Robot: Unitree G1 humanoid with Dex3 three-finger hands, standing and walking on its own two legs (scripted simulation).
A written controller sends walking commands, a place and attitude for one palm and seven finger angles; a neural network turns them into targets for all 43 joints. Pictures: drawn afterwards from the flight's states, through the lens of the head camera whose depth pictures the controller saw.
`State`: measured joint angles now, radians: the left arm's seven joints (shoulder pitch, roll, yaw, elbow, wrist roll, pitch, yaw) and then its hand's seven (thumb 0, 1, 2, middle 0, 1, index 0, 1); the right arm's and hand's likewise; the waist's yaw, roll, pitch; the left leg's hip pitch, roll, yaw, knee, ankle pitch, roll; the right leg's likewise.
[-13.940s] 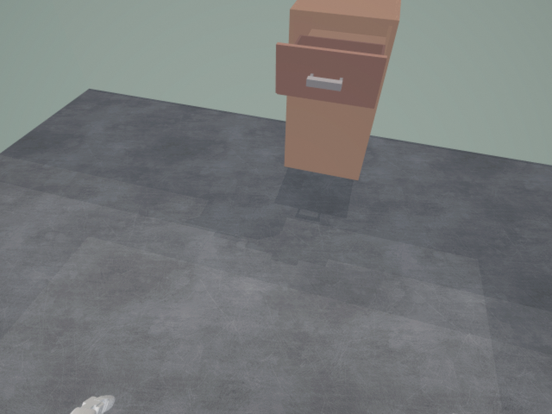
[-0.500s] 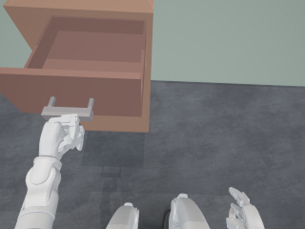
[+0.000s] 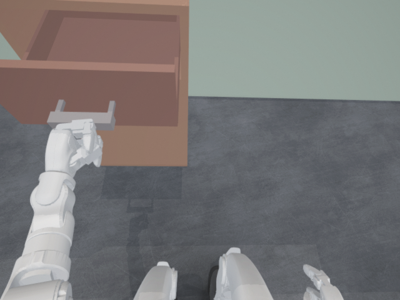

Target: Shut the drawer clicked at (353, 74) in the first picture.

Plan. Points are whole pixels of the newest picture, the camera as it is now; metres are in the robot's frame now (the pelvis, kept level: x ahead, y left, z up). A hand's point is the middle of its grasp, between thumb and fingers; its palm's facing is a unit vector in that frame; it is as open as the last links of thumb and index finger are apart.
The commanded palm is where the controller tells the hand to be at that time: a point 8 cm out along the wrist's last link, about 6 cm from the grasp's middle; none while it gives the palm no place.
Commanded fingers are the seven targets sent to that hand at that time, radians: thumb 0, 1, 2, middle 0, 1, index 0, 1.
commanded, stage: push the drawer shut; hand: left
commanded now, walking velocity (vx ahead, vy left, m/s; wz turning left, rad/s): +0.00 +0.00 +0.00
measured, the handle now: (84, 112) +0.48 +0.24 +0.03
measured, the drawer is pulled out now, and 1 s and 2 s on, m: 0.16 0.04 0.00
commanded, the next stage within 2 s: pull the fist back off the drawer in 1.70 s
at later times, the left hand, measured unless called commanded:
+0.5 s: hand (103, 122) +0.46 +0.20 +0.03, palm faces +0.00 -1.00 -0.05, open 3.4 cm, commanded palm +0.44 +0.26 +0.03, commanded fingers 0.00 0.90 0.90 -1.40 -1.60 -1.40 -1.60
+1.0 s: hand (105, 96) +0.52 +0.21 +0.03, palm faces +0.00 -1.00 -0.03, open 3.3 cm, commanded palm +0.51 +0.25 +0.03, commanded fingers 0.00 0.90 0.90 -1.40 -1.60 -1.40 -1.60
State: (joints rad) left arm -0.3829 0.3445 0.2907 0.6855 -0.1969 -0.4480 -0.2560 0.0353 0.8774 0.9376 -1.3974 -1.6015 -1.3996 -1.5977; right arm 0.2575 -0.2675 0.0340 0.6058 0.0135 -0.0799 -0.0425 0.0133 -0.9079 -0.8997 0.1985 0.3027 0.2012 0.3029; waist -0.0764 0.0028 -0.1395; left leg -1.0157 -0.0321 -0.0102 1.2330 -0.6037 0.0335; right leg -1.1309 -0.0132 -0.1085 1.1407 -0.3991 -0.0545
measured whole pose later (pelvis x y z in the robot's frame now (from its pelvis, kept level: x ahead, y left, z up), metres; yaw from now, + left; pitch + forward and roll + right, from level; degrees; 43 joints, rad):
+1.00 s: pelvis -0.01 +0.01 -0.01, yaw -2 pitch +28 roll -3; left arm -0.92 0.60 0.44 1.18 -0.09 -0.45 -0.29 0.05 0.82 0.91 -1.40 -1.60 -1.40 -1.60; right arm 0.32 -0.29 0.07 0.61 -0.02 0.03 -0.01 0.01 -0.91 -0.90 0.20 0.30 0.20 0.30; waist -0.21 0.02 -0.11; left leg -1.18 -0.01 -0.02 1.30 -0.61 0.05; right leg -1.27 0.01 -0.12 1.16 -0.37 -0.05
